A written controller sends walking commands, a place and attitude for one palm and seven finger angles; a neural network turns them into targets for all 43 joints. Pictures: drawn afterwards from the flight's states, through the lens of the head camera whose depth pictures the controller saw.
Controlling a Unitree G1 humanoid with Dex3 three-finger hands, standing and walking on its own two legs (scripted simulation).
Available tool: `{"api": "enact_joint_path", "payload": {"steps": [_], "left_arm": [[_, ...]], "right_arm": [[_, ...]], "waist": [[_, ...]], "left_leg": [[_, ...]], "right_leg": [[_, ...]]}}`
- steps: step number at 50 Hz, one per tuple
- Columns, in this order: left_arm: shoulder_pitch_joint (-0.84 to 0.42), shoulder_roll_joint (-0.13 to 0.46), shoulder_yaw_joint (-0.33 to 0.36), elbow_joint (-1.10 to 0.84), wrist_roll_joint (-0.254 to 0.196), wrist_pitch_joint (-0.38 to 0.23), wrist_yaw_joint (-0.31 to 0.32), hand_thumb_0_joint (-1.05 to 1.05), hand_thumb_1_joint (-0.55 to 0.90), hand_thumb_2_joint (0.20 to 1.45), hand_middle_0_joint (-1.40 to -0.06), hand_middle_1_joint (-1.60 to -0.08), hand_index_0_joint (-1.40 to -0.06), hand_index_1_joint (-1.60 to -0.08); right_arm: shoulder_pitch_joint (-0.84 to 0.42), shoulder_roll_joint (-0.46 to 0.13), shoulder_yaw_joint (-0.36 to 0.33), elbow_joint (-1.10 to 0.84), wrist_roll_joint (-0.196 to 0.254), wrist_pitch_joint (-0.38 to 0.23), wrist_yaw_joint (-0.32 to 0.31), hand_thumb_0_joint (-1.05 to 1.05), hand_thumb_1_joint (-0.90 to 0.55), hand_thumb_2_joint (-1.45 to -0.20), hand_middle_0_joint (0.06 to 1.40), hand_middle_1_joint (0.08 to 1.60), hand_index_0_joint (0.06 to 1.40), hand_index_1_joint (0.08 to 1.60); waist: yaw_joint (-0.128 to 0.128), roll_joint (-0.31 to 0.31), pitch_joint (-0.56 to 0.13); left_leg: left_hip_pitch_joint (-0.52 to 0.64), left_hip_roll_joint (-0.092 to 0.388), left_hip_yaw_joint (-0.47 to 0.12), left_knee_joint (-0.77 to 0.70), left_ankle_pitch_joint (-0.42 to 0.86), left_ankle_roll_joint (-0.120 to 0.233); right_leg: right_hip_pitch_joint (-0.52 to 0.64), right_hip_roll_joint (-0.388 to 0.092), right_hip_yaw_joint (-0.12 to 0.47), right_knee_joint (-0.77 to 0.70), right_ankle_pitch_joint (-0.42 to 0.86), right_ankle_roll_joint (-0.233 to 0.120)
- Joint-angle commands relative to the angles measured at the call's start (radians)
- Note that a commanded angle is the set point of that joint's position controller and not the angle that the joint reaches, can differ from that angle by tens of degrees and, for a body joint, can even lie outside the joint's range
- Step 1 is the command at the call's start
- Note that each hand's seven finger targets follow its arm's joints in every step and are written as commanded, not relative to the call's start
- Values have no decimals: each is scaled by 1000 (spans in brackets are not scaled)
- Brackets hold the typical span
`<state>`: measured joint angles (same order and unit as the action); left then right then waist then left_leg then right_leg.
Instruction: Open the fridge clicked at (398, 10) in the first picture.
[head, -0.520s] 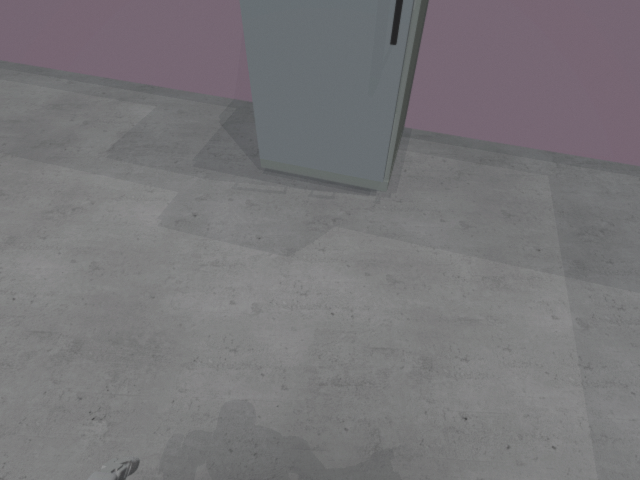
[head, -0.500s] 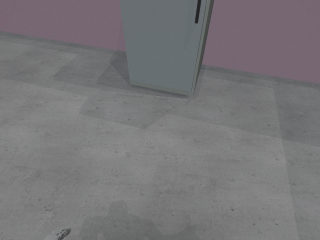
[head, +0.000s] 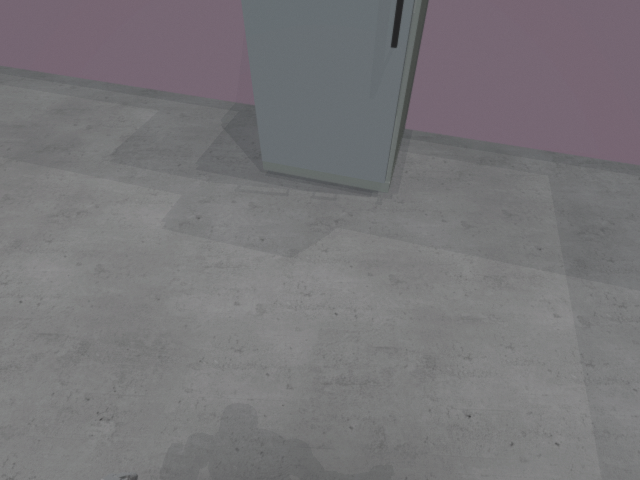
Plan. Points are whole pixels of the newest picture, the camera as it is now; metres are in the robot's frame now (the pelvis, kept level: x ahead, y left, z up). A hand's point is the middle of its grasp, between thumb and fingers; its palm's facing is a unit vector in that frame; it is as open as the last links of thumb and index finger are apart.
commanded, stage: stand and wait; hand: right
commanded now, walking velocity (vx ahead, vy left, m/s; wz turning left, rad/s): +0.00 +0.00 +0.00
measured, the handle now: out of the picture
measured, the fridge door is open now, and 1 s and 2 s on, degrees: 0 0 0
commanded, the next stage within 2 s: look at it before walking up in 0.30 s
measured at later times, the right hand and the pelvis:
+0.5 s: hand out of the picture +0.07 -0.24 -0.15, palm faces -0.03 +0.94 -0.33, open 7.4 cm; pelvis -0.01 +0.00 +0.00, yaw +0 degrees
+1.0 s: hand out of the picture +0.06 -0.24 -0.15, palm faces -0.03 +0.94 -0.33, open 7.4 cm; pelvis -0.01 +0.01 +0.00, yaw +0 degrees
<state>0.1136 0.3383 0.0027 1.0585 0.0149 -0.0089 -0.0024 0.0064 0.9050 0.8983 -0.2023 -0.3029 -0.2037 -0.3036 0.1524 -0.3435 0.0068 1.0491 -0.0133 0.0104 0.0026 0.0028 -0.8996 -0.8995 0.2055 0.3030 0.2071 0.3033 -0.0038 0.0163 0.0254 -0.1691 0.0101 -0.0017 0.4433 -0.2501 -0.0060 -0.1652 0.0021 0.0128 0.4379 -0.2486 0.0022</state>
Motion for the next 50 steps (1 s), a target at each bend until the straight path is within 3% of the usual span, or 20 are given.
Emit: {"api": "enact_joint_path", "payload": {"steps": [1, 16, 42, 50], "left_arm": [[-59, 200, 39, -65, -4, -25, 17, 0, 900, 900, -200, -300, -200, -300], [-39, 204, 35, -21, -4, -23, 13, 0, 900, 900, -200, -300, -200, -300], [-40, 203, 32, -8, -7, -25, 14, 0, 900, 900, -200, -300, -200, -300], [-38, 201, 32, -8, -8, -24, 13, 0, 900, 900, -200, -300, -200, -300]], "right_arm": [[-59, -201, -43, -68, 4, -33, -14, 0, -900, -900, 200, 300, 200, 300], [-63, -203, -40, -38, 3, -34, -13, 0, -900, -900, 200, 300, 200, 300], [-51, -200, -39, -24, 2, -35, -13, 0, -900, -900, 200, 300, 200, 300], [-47, -201, -40, -24, 1, -38, -14, 0, -900, -900, 200, 300, 200, 300]], "waist": [[2, -17, -78], [3, -4, -45], [1, -27, -49], [1, -9, -51]], "left_leg": [[28, 111, -92, -73, 184, 41], [3, 109, -108, -115, 95, 39], [15, 108, -104, -126, 128, 36], [22, 112, -104, -133, 147, 36]], "right_leg": [[18, -114, 79, -74, 195, -40], [10, -115, 85, -110, 125, -33], [27, -122, 87, -126, 150, -29], [33, -122, 86, -123, 163, -28]]}}
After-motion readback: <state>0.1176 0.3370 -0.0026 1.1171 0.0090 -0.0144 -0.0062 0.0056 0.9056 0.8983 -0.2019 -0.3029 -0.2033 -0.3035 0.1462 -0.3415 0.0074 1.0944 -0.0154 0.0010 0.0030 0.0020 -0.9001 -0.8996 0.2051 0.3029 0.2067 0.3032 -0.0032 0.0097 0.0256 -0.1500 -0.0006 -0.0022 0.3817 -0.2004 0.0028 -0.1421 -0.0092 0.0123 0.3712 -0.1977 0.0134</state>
